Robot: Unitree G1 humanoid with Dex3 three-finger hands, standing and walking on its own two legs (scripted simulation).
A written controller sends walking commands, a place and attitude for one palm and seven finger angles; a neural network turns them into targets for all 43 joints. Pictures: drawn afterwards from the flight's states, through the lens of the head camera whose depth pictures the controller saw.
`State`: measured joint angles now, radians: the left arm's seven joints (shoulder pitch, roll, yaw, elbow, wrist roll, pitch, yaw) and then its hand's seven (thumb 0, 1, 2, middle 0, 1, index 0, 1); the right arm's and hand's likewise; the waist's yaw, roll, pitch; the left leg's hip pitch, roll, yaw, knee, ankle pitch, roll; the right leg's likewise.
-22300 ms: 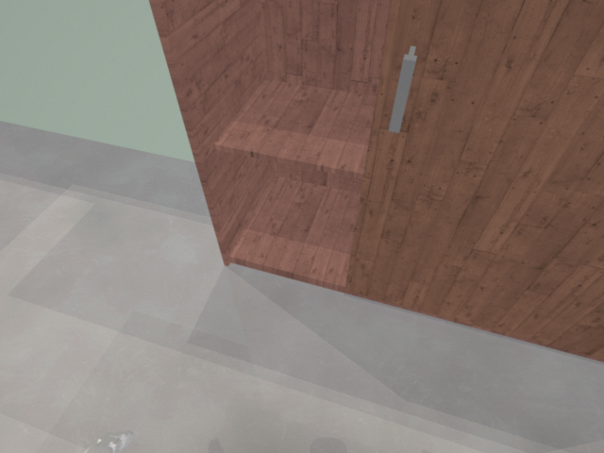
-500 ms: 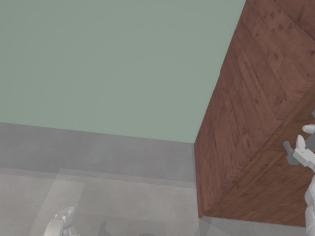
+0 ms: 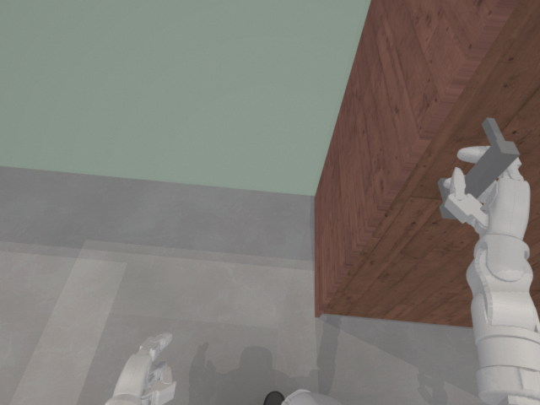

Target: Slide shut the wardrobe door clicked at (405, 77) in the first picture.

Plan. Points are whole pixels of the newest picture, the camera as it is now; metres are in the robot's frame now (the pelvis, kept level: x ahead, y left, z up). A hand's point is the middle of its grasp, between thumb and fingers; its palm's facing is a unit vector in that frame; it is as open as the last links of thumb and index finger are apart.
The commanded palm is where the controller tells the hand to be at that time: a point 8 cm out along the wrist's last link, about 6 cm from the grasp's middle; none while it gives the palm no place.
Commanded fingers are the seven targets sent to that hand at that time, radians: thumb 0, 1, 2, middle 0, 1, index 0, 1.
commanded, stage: stop walking and hold the door there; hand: right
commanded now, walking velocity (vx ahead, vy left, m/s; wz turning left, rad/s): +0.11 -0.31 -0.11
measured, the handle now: (469, 171) +0.42 -0.26 +0.12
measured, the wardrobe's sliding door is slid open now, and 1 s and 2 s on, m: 0.00 0.00 0.00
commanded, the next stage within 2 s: loosen the grip on the handle in 1.26 s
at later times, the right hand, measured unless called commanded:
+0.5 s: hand (459, 200) +0.37 -0.24 +0.12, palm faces +0.08 +1.00 -0.06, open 5.7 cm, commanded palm +0.35 -0.25 +0.11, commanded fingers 0.00 -0.90 -0.90 0.45 1.40 0.45 1.40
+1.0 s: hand (459, 200) +0.37 -0.24 +0.12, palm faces +0.08 +0.99 -0.08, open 5.8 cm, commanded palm +0.35 -0.24 +0.11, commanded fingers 0.00 -0.90 -0.90 0.45 1.40 0.45 1.40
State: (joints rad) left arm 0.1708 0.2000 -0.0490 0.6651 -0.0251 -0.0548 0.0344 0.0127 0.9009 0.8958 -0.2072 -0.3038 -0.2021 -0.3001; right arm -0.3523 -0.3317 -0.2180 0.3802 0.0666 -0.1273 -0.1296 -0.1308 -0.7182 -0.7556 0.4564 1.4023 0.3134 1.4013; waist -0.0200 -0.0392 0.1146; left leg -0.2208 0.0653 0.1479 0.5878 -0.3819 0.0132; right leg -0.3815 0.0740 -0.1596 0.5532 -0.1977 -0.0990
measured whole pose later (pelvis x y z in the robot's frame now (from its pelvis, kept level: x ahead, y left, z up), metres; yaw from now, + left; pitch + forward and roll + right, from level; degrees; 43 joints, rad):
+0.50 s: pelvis -0.01 -0.11 +0.00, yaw -3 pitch -2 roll -1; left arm 0.12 0.12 -0.05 0.66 -0.02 -0.07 0.02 0.01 0.90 0.90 -0.20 -0.30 -0.20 -0.30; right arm -0.45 -0.14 0.05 0.24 0.07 -0.10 -0.11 -0.06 -0.75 -0.80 0.45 1.40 0.29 1.40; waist -0.05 0.01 0.21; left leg -0.34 -0.01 0.07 0.69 -0.39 0.00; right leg -0.35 -0.08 -0.05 0.60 -0.23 0.05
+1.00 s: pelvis +0.02 -0.12 +0.01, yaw -6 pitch +0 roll +0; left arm 0.17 0.20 -0.03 0.66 -0.02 -0.07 0.03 0.01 0.90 0.90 -0.20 -0.30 -0.20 -0.30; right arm -0.36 -0.09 0.14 0.33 0.07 -0.13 -0.13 -0.03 -0.76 -0.80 0.43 1.40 0.26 1.40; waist -0.05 -0.03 0.07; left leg -0.22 -0.01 0.02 0.51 -0.29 0.02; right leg -0.23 -0.03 -0.02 0.51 -0.28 0.02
